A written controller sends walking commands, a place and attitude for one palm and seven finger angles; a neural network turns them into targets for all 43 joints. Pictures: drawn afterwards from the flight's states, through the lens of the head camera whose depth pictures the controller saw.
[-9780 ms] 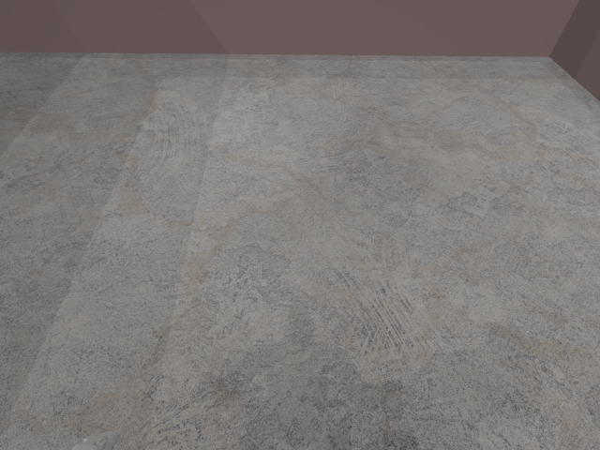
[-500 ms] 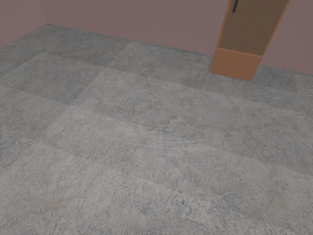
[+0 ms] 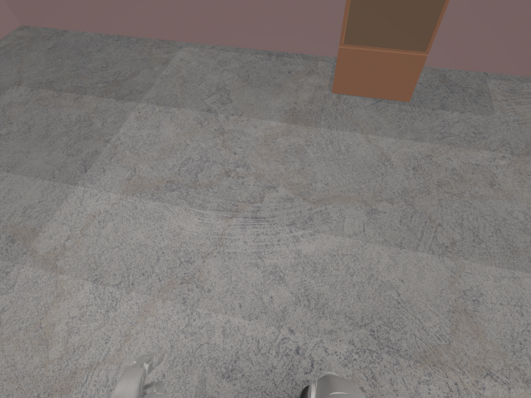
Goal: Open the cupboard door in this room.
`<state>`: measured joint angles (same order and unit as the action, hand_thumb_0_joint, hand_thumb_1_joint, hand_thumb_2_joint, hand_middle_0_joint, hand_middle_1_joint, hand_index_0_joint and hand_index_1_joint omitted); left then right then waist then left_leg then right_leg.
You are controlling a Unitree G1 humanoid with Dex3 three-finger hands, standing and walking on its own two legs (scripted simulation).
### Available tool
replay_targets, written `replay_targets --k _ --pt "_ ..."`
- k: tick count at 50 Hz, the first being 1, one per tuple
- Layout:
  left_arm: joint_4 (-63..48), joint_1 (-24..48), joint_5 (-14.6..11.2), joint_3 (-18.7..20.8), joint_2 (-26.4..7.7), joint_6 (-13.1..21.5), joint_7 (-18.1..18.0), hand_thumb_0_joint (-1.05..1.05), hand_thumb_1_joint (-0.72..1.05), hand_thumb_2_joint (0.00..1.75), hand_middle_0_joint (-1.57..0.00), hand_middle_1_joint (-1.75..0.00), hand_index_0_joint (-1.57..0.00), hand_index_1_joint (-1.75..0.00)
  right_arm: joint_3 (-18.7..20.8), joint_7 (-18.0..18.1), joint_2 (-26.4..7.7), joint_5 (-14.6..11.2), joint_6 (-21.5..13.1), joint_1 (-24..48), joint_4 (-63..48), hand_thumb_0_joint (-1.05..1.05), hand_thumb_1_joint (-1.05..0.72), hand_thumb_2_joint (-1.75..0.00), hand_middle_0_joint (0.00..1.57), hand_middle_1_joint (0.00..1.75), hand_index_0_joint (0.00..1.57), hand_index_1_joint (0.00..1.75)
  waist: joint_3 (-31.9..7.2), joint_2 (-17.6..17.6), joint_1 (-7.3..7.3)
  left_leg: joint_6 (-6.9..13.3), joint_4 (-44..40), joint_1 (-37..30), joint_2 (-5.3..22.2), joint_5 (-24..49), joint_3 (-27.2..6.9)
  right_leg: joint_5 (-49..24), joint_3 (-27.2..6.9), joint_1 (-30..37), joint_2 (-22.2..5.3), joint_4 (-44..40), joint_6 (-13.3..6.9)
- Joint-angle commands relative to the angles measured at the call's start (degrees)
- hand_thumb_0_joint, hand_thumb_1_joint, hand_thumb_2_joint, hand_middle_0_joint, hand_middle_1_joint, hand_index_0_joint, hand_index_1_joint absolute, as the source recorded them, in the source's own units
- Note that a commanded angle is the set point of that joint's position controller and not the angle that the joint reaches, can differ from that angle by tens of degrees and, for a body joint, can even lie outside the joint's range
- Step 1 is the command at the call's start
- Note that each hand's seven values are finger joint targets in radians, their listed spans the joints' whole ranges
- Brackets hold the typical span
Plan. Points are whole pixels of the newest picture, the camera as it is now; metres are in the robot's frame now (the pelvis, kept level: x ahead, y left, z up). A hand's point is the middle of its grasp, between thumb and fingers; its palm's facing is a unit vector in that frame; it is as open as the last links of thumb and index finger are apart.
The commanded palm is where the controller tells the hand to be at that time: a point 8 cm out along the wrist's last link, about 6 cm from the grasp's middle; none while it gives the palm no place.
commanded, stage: stand and wait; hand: left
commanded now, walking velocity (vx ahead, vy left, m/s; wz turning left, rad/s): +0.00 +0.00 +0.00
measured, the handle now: out of the picture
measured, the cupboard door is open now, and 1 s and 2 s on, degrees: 0 0 0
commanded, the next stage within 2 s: turn or walk to find it in 0.04 s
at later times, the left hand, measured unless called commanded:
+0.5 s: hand out of the picture +0.05 +0.23 -0.16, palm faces +0.20 -0.96 -0.21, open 7.3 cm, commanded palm none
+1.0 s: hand out of the picture +0.07 +0.17 -0.16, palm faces +0.09 -0.98 -0.18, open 7.3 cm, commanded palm none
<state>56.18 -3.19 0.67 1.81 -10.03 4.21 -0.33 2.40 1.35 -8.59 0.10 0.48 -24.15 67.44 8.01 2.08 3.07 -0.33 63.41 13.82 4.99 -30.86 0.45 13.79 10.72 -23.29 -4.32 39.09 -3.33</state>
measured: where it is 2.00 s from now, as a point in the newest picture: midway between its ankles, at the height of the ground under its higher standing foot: (293, 341)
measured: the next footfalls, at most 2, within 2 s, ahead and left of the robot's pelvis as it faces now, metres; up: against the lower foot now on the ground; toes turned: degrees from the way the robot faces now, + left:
left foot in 0.32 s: +0.11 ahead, +0.12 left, +0.00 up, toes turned +13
right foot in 0.74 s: +0.12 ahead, -0.13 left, +0.00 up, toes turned +4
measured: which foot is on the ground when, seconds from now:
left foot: up 0.00-0.30, down 0.32-1.00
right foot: down 0.00-0.32, up 0.34-0.72, down 0.74-1.00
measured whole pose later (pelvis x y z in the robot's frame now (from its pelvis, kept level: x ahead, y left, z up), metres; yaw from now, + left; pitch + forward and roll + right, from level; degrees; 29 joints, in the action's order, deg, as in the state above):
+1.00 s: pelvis +0.07 +0.00 +0.02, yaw +3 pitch -1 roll +0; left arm 62.0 -14.1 0.7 2.5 -9.0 -2.6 -0.7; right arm 3.2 1.7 -10.5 0.7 1.8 -13.5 62.0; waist 3.2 -0.7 0.3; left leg -0.1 31.1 14.4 4.0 -15.9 8.9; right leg 15.4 -1.3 -15.2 -0.1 31.1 0.3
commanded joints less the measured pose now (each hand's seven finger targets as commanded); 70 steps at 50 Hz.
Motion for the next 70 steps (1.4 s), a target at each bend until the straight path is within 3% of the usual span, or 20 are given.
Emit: replay_targets --k 1,5,11,14,15,16,17,21,28,34,39,47,51,54,60,62,63,64,65,70 --pt "0.7 -6.2 0.2 0.9 -6.9 -1.4 -1.5 0.0 0.9 0.9 -0.2 -0.3 -0.2 -0.3 0.3 -0.1 -1.1 0.8 -0.2 -2.5 -4.3 0.0 -0.9 -0.9 0.2 0.3 0.2 0.3 -8.1 -6.5 -1.63 -0.6 1.6 7.1 2.5 6.0 -0.9 -14.5 -13.2 5.9 -16.6 -23.1 -3.9" --pt "-0.6 -4.3 0.1 0.5 -6.9 -2.7 -1.3 0.0 0.9 0.9 -0.2 -0.3 -0.2 -0.3 -0.3 -0.7 -1.9 0.7 1.4 -1.5 -6.2 0.0 -0.9 -0.9 0.2 0.3 0.2 0.3 -7.2 -9.9 -1.04 -1.7 -6.5 4.9 1.2 9.1 2.8 0.1 -8.7 2.2 -13.9 -27.2 -3.5" --pt "-0.7 -7.6 0.8 2.1 -9.5 -3.4 -1.7 0.0 0.9 0.9 -0.2 -0.3 -0.2 -0.3 0.4 -1.5 -3.8 0.5 0.8 7.9 -11.6 0.0 -0.9 -0.9 0.2 0.3 0.2 0.3 -6.2 -7.5 -3.62 -1.7 -18.1 6.7 0.9 7.6 4.0 -5.8 -8.3 8.5 -16.8 -22.6 -5.0" --pt "-1.1 -8.1 0.3 2.4 -10.2 -4.0 -1.6 0.0 0.9 0.9 -0.2 -0.3 -0.2 -0.3 0.7 -1.7 -5.0 0.8 0.4 6.8 -12.1 0.0 -0.9 -0.9 0.2 0.3 0.2 0.3 -7.2 -5.1 -2.18 -1.5 -31.3 -0.9 0.1 16.4 5.6 -4.5 -4.1 6.8 -14.7 -15.2 -1.5" --pt "-1.5 -8.9 0.1 2.4 -8.9 -4.5 -1.4 0.0 0.9 0.9 -0.2 -0.3 -0.2 -0.3 1.2 -1.8 -7.7 0.9 0.1 6.3 -12.4 0.0 -0.9 -0.9 0.2 0.3 0.2 0.3 -7.0 2.0 -1.57 0.1 -38.4 -3.3 3.3 19.1 -0.6 1.5 -1.8 2.7 -11.3 -8.9 1.4" --pt "-2.7 -9.8 -0.1 2.0 -6.1 -4.9 -1.1 0.0 0.9 0.9 -0.2 -0.3 -0.2 -0.3 2.2 -1.7 -12.7 1.4 -0.1 5.9 -13.4 0.0 -0.9 -0.9 0.2 0.3 0.2 0.3 -5.6 15.8 -1.47 4.7 -45.9 -3.5 13.4 24.3 -16.1 11.6 1.0 -4.1 -4.0 1.7 5.5" --pt "-4.5 -6.9 0.3 1.7 -6.2 -5.4 -1.1 0.0 0.9 0.9 -0.2 -0.3 -0.2 -0.3 2.8 -1.2 -15.1 1.8 0.0 5.8 -13.9 0.0 -0.9 -0.9 0.2 0.3 0.2 0.3 -5.8 19.1 0.38 9.9 -51.7 -1.0 18.5 25.9 -24.6 20.5 -2.6 -5.9 -0.7 13.9 6.4" --pt "-0.7 -10.6 0.7 2.0 -6.2 -4.9 -0.4 0.0 0.9 0.9 -0.2 -0.3 -0.2 -0.3 1.4 0.0 -10.9 1.0 -1.3 12.2 -14.1 0.0 -0.9 -0.9 0.2 0.3 0.2 0.3 -10.5 4.2 -3.38 8.3 -47.2 -7.0 11.2 34.1 -10.8 9.3 -9.7 -7.8 -1.2 23.2 6.5" --pt "2.3 -11.9 0.3 0.5 -4.2 -5.0 -1.2 0.0 0.9 0.9 -0.2 -0.3 -0.2 -0.3 1.1 0.5 -9.4 0.6 -1.8 8.9 -10.2 0.0 -0.9 -0.9 0.2 0.3 0.2 0.3 -11.8 3.9 -2.14 9.3 -44.9 -12.7 10.0 51.0 -5.8 10.2 -9.2 -1.8 -1.1 11.4 7.7" --pt "6.5 -17.8 0.4 -0.7 -3.4 -4.4 -1.5 0.0 0.9 0.9 -0.2 -0.3 -0.2 -0.3 1.1 0.3 -9.2 0.5 -1.2 11.2 -7.8 0.0 -0.9 -0.9 0.2 0.3 0.2 0.3 -9.2 3.7 -4.48 6.3 -43.4 -4.6 7.5 32.3 -3.5 0.4 -7.2 12.1 -0.4 -12.9 6.7" --pt "5.5 -13.1 0.3 0.6 -9.9 -3.9 -1.2 0.0 0.9 0.9 -0.2 -0.3 -0.2 -0.3 0.7 0.0 -5.4 0.4 0.4 11.5 -7.9 0.0 -0.9 -0.9 0.2 0.3 0.2 0.3 -2.3 -16.0 -2.49 -0.9 -35.2 -2.2 -1.3 12.0 4.5 -0.3 -23.6 2.7 -9.6 -24.1 -0.8" --pt "2.1 -10.3 0.1 3.2 -9.5 -5.6 -1.0 0.0 0.9 0.9 -0.2 -0.3 -0.2 -0.3 1.6 0.6 -6.2 0.6 0.0 8.7 -8.3 0.0 -0.9 -0.9 0.2 0.3 0.2 0.3 -5.8 -6.3 -2.16 -0.8 -34.2 -2.8 0.7 14.6 4.5 -5.0 -23.3 3.2 -5.8 -18.1 -1.7" --pt "-0.9 -8.3 0.2 3.0 -4.8 -6.2 0.0 0.0 0.9 0.9 -0.2 -0.3 -0.2 -0.3 3.0 0.9 -11.7 1.1 -0.7 6.9 -9.4 0.0 -0.9 -0.9 0.2 0.3 0.2 0.3 -6.4 13.6 -1.36 7.0 -50.4 -4.4 16.5 7.6 -10.0 7.8 -9.2 -3.1 4.4 5.5 3.5" --pt "-2.5 -6.6 1.0 3.5 -4.7 -6.1 1.2 0.0 0.9 0.9 -0.2 -0.3 -0.2 -0.3 3.2 0.6 -12.3 1.9 -1.5 8.0 -10.4 0.0 -0.9 -0.9 0.2 0.3 0.2 0.3 -6.4 8.1 -1.7 9.1 -52.9 -4.8 19.2 0.6 -8.5 15.1 -9.6 -8.3 0.5 18.6 3.7" --pt "-3.0 -6.9 0.9 2.6 -3.0 -4.6 2.5 0.0 0.9 0.9 -0.2 -0.3 -0.2 -0.3 3.2 -0.3 -13.3 2.2 -2.1 7.0 -9.6 0.0 -0.9 -0.9 0.2 0.3 0.2 0.3 -6.6 5.8 -1.79 5.8 -47.9 -3.8 15.7 4.5 1.8 11.6 -3.1 3.4 1.7 -1.6 3.8" --pt "-0.2 -14.2 1.0 2.8 -4.2 -3.8 2.2 0.0 0.9 0.9 -0.2 -0.3 -0.2 -0.3 3.0 -0.7 -12.5 1.9 -1.8 8.5 -9.7 0.0 -0.9 -0.9 0.2 0.3 0.2 0.3 -8.3 1.3 -5.37 2.5 -38.1 1.1 12.1 2.4 6.8 4.1 -1.0 15.3 3.7 -12.7 3.2" --pt "1.5 -19.1 1.1 3.4 -7.9 -3.2 1.6 0.0 0.9 0.9 -0.2 -0.3 -0.2 -0.3 2.5 -1.0 -10.1 1.4 -1.9 9.5 -10.8 0.0 -0.9 -0.9 0.2 0.3 0.2 0.3 -8.3 -7.2 -7.87 -0.1 -27.2 10.4 8.3 -0.1 11.1 8.0 -8.1 24.5 -1.5 -18.3 1.5" --pt "3.3 -24.2 1.1 4.4 -14.0 -2.6 0.8 0.0 0.9 0.9 -0.2 -0.3 -0.2 -0.3 1.3 -1.4 -6.0 1.1 -2.0 14.0 -14.2 0.0 -0.9 -0.9 0.2 0.3 0.2 0.3 -6.0 -23.5 -10.79 -2.8 -10.6 27.6 1.2 -7.7 13.4 12.0 -31.4 30.5 -15.3 -26.4 -4.8" --pt "3.3 -26.2 0.0 4.3 -14.7 -2.7 -0.1 0.0 0.9 0.9 -0.2 -0.3 -0.2 -0.3 1.5 -1.5 -8.8 1.4 -1.6 18.2 -16.4 0.0 -0.9 -0.9 0.2 0.3 0.2 0.3 -4.3 -18.0 -11.56 -2.2 -3.0 30.5 1.8 -4.1 5.2 12.8 -40.4 26.0 -20.5 -30.2 -8.8" --pt "2.5 -17.7 0.4 2.1 -8.0 -0.4 -0.1 0.0 0.9 0.9 -0.2 -0.3 -0.2 -0.3 1.6 -2.5 -7.2 2.0 -1.9 14.7 -12.3 0.0 -0.9 -0.9 0.2 0.3 0.2 0.3 -2.0 -7.6 -4.48 -3.1 -1.9 25.3 3.7 14.2 2.9 -8.1 -21.3 20.1 -11.2 -27.2 -5.5"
